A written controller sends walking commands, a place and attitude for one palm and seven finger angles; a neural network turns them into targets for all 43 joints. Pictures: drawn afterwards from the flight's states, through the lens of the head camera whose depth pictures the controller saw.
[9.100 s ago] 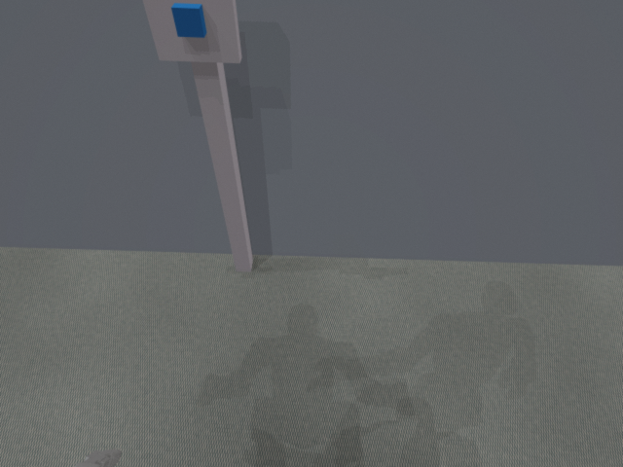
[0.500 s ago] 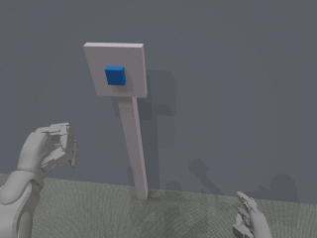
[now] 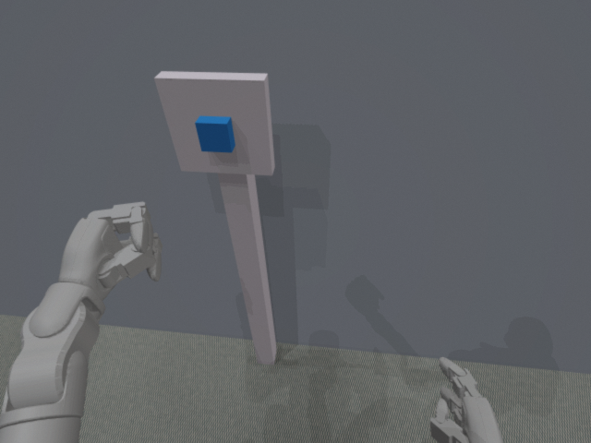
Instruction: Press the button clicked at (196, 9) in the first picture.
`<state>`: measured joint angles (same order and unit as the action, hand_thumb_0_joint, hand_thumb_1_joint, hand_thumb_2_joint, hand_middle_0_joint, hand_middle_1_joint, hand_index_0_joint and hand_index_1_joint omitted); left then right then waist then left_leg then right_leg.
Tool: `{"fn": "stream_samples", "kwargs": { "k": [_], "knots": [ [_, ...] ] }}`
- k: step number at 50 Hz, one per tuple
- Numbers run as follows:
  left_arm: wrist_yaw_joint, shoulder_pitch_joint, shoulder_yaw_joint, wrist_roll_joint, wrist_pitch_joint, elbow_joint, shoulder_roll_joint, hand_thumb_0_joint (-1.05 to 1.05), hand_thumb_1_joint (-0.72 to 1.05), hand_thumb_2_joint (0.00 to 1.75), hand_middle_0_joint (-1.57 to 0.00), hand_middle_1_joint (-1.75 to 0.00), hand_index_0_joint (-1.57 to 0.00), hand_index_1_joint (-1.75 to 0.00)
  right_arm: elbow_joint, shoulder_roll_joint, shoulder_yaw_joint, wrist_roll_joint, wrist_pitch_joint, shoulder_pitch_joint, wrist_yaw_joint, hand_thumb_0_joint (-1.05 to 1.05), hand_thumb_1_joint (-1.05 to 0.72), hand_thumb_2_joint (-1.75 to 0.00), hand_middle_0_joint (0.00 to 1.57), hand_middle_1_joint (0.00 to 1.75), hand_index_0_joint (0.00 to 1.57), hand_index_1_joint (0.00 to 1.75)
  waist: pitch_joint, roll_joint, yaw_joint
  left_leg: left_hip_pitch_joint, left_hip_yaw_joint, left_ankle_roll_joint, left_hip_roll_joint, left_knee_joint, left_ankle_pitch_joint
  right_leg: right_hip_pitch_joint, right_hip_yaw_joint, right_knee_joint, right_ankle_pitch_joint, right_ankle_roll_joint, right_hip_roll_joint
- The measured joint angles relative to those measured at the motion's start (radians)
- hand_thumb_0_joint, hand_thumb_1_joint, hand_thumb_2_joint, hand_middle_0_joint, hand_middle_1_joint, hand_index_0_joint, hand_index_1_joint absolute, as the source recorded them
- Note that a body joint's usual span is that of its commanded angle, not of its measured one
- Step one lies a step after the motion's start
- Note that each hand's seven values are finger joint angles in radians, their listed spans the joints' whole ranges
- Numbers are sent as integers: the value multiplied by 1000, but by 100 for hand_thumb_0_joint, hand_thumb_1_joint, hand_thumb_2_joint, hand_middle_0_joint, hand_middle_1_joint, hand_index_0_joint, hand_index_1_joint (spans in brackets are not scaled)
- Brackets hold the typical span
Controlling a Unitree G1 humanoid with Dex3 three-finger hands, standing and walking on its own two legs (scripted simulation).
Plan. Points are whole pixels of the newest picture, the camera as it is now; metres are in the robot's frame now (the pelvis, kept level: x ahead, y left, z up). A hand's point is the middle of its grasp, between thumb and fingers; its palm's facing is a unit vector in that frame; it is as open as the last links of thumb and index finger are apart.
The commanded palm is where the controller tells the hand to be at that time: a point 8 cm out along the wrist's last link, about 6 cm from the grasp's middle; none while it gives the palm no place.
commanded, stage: aim a knuckle at the button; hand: left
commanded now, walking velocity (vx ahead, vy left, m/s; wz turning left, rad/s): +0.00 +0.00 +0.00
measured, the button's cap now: (216, 133) +0.55 +0.20 +0.18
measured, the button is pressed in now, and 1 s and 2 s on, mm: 0 0 0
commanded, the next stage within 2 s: press the button with the knuckle in 1.64 s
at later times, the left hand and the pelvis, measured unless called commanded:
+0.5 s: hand (193, 209) +0.37 +0.19 +0.16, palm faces +0.01 -1.00 -0.01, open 3.1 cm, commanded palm +0.35 +0.24 +0.16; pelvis +0.01 +0.01 +0.00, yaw -2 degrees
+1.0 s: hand (222, 178) +0.46 +0.17 +0.15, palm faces +0.01 -1.00 +0.00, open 3.1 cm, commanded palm +0.43 +0.22 +0.15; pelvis +0.01 +0.01 +0.00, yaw -2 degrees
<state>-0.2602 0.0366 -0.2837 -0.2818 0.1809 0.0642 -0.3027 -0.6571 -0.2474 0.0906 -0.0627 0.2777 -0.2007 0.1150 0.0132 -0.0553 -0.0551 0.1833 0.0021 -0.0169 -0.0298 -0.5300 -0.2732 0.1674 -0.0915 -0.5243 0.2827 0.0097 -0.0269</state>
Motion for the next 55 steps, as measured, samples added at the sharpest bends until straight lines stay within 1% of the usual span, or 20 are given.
{"fn": "stream_samples", "kwargs": {
  "k": [5, 10, 16, 20, 26, 35, 40, 49, 52, 55],
  "knots": [
    [2, 47, -5, 5, -8, -65, -2, 2, 90, 90, -130, -150, -130, -150, 5, 1, -3, 2, -15, -5, -7, 1, -91, -90, 21, 30, 21, 30, 7, 7, 14, 2, 13, 3, 1, 7, -1, 10, 13, 0, 0, -3, -1],
    [18, 85, -5, 16, -18, -112, 3, 2, 90, 90, -130, -150, -130, -150, 7, -3, -11, 1, -31, -14, -10, 1, -91, -90, 21, 30, 20, 30, 7, 12, 21, 6, 20, 6, 4, 9, -3, 17, 20, 0, 0, -7, -4],
    [45, 174, 29, 42, -32, -195, 15, 2, 90, 90, -130, -150, -130, -150, -1, -7, -17, -2, -47, -17, -3, 1, -91, -90, 21, 30, 20, 30, -5, 16, 23, 18, 18, 11, 9, 5, -4, 25, 18, 0, 0, -11, -9],
    [61, 238, 44, 55, -45, -261, 21, 2, 90, 90, -130, -150, -130, -150, -7, -3, -16, 2, -62, -13, -5, 1, -91, -90, 21, 30, 20, 30, -6, 19, 32, 26, 22, 13, 10, 8, -3, 36, 23, 2, -2, -12, -10],
    [82, 310, 39, 69, -59, -355, 22, 2, 90, 90, -130, -150, -130, -150, -4, 5, -17, 5, -90, -23, -17, 1, -91, -90, 21, 30, 20, 30, 4, 21, 48, 34, 34, 14, 9, 15, -4, 50, 34, 6, -4, -14, -8],
    [105, 422, 41, 92, -95, -507, 19, 2, 90, 90, -130, -150, -130, -150, -13, -2, -27, 6, -133, -46, -22, 1, -91, -90, 21, 30, 20, 30, 4, 25, 62, 61, 34, 14, 7, 7, -9, 76, 35, 2, -1, -14, -6],
    [110, 493, 25, 103, -131, -612, 1, 2, 90, 90, -130, -150, -130, -150, -21, -6, -35, 9, -150, -62, -23, 1, -91, -90, 21, 30, 20, 30, 6, 28, 76, 81, 35, 13, 3, 1, -11, 96, 36, -1, -2, -12, -2],
    [105, 651, 7, 125, -217, -841, -34, 2, 90, 90, -130, -150, -130, -150, -35, -19, -51, 13, -172, -105, -36, 1, -91, -90, 21, 30, 20, 30, 14, 32, 105, 141, 34, 12, -3, -30, -21, 153, 36, -25, 4, -10, 2],
    [104, 665, -6, 131, -251, -871, -35, 2, 90, 90, -130, -150, -129, -150, -33, -22, -58, 16, -179, -127, -46, 1, -91, -90, 21, 30, 20, 30, 21, 30, 112, 154, 42, 12, -6, -35, -25, 171, 44, -31, 5, -10, 5],
    [102, 644, -21, 131, -274, -863, -28, 2, 90, 90, -130, -150, -129, -150, -28, -24, -65, 17, -188, -148, -54, 1, -91, -90, 21, 30, 20, 30, 30, 27, 116, 155, 52, 12, -9, -35, -30, 177, 55, -33, 7, -10, 8]
  ]
}}
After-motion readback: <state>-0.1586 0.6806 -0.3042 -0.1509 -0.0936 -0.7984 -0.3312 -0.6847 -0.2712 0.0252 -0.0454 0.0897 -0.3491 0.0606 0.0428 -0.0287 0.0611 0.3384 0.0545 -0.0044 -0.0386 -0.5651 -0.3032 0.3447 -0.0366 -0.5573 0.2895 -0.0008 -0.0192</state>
